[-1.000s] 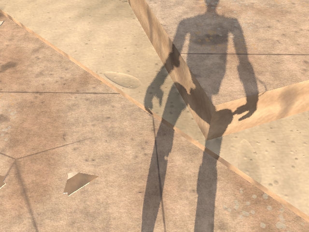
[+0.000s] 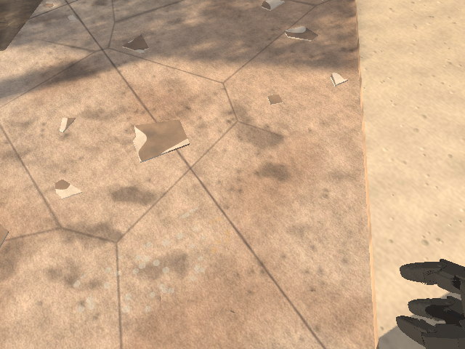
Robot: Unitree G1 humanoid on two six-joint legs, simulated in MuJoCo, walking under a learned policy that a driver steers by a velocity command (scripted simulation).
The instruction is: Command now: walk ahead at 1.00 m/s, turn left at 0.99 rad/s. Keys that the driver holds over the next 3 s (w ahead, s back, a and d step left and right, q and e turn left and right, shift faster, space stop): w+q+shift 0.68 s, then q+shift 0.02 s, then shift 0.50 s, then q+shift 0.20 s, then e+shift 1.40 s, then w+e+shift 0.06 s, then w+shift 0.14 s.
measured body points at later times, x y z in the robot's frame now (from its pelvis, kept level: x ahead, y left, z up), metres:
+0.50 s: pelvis +0.48 +0.01 -0.01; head +0.51 +0.01 +0.44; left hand +0.61 +0.33 -0.05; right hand +0.61 -0.28 -0.13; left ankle +0.24 +0.02 -0.69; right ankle +0.67 -0.08 -0.72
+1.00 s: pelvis +0.78 +0.21 +0.00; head +0.81 +0.26 +0.45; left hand +0.62 +0.45 -0.12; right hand +1.11 +0.22 -0.08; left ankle +0.82 +0.32 -0.72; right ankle +0.81 -0.01 -0.60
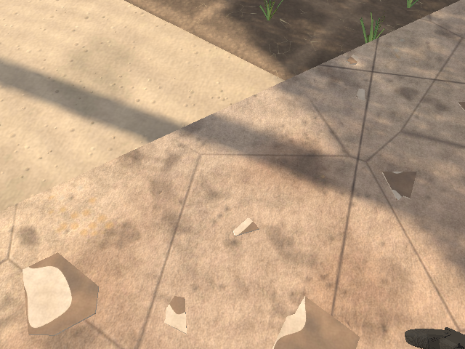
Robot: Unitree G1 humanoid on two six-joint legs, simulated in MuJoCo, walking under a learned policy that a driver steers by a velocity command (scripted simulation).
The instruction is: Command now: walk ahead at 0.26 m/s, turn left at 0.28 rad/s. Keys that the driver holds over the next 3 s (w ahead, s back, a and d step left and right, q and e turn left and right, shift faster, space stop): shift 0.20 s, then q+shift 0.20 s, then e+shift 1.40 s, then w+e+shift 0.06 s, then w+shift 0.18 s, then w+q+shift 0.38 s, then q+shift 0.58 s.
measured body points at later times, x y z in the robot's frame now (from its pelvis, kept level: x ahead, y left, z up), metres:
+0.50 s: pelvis +0.13 -0.06 +0.02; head +0.17 -0.06 +0.47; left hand +0.24 +0.23 -0.08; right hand +0.32 -0.33 -0.09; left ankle +0.08 +0.06 -0.65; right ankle +0.17 -0.18 -0.72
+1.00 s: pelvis +0.12 -0.04 +0.03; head +0.16 -0.02 +0.47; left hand +0.30 +0.23 -0.09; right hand +0.22 -0.33 -0.07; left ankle +0.11 +0.07 -0.72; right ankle +0.11 -0.18 -0.65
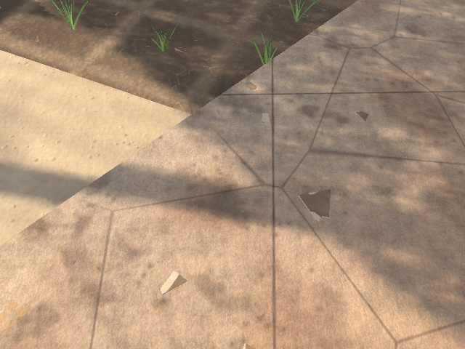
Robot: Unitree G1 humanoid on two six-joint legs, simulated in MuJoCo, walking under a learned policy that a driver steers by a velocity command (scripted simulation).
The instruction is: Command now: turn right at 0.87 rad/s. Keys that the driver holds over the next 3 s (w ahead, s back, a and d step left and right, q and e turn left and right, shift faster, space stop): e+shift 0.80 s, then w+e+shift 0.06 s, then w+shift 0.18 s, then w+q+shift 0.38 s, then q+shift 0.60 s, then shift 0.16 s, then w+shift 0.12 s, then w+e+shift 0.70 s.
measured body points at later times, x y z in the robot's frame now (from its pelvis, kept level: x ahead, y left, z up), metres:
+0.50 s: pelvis +0.02 -0.05 -0.01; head +0.06 -0.09 +0.44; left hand +0.31 +0.14 -0.08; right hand +0.07 -0.39 -0.10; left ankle +0.14 +0.07 -0.71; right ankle +0.01 -0.15 -0.74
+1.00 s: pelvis +0.05 -0.07 +0.00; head +0.06 -0.10 +0.45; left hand +0.37 -0.05 -0.08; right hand -0.13 -0.33 -0.10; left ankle +0.15 +0.04 -0.74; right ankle -0.07 -0.15 -0.71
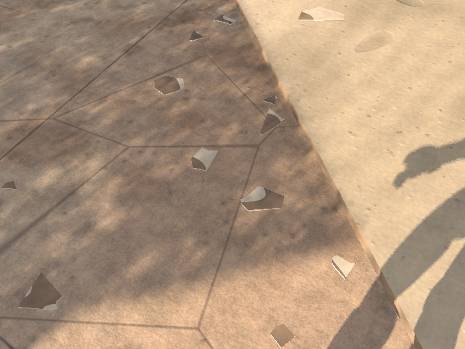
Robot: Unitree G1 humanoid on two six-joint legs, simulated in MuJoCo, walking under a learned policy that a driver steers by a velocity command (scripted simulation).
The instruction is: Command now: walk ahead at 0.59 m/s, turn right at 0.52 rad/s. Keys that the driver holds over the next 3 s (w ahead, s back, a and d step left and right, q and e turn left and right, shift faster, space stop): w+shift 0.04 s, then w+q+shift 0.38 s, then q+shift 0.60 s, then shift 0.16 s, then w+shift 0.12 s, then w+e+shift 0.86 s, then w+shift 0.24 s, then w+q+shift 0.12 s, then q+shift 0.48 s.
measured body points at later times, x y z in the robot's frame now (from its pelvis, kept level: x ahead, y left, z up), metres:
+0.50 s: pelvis +0.30 -0.03 -0.05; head +0.33 -0.03 +0.40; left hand +0.22 +0.22 -0.18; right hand +0.50 -0.26 -0.15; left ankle +0.41 +0.00 -0.75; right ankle +0.01 -0.15 -0.69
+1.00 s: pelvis +0.58 +0.01 -0.03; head +0.60 +0.06 +0.42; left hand +0.58 +0.34 -0.11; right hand +0.89 -0.11 -0.10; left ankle +0.43 +0.02 -0.64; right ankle +0.75 +0.02 -0.74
